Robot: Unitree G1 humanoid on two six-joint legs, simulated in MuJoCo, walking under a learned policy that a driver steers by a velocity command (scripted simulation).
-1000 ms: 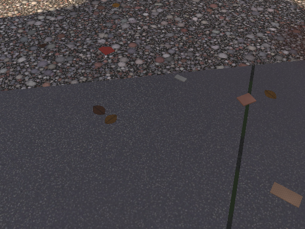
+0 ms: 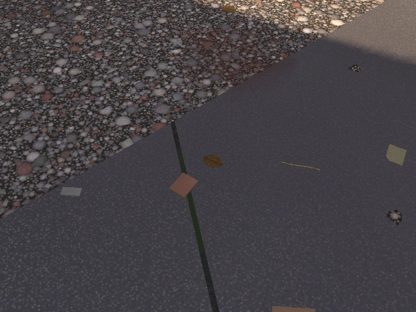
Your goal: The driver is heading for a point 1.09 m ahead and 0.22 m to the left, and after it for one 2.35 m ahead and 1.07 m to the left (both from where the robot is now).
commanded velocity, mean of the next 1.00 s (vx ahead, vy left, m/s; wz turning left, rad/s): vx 0.37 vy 0.00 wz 0.17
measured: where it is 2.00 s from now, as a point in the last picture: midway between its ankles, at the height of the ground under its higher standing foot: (190, 242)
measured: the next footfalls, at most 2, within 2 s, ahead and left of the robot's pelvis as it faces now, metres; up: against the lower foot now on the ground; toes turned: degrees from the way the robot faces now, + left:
right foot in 0.36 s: +0.34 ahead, -0.17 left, +0.00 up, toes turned -7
left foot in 0.86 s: +0.57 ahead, +0.05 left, +0.00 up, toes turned +11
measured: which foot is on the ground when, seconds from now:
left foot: down 0.00-0.36, up 0.38-0.84, down 0.86-1.00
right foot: up 0.00-0.34, down 0.36-0.84, up 0.86-1.00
